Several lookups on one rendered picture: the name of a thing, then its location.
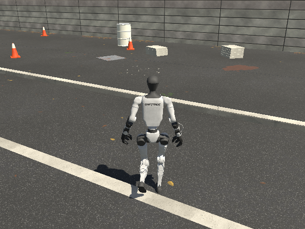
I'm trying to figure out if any right robot upper arm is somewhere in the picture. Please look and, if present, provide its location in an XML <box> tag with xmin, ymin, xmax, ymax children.
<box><xmin>163</xmin><ymin>96</ymin><xmax>176</xmax><ymax>123</ymax></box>

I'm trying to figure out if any left robot hand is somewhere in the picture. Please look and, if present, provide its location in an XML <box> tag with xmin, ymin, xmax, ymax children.
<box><xmin>121</xmin><ymin>134</ymin><xmax>132</xmax><ymax>144</ymax></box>

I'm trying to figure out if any left robot forearm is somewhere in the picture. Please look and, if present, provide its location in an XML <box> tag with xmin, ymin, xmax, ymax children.
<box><xmin>123</xmin><ymin>115</ymin><xmax>133</xmax><ymax>135</ymax></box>

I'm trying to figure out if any right robot hand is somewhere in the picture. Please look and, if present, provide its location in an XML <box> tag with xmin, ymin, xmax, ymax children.
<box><xmin>172</xmin><ymin>135</ymin><xmax>183</xmax><ymax>147</ymax></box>

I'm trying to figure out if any humanoid robot torso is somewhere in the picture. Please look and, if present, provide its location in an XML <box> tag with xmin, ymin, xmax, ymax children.
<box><xmin>142</xmin><ymin>96</ymin><xmax>164</xmax><ymax>143</ymax></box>

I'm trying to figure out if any left robot thigh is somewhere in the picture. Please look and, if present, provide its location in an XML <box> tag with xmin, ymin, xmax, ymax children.
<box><xmin>137</xmin><ymin>134</ymin><xmax>149</xmax><ymax>167</ymax></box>

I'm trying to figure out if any left robot upper arm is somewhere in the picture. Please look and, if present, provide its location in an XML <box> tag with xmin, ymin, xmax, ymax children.
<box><xmin>129</xmin><ymin>96</ymin><xmax>143</xmax><ymax>123</ymax></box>

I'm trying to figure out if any right robot forearm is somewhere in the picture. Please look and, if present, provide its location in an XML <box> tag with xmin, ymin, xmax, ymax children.
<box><xmin>172</xmin><ymin>116</ymin><xmax>182</xmax><ymax>137</ymax></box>

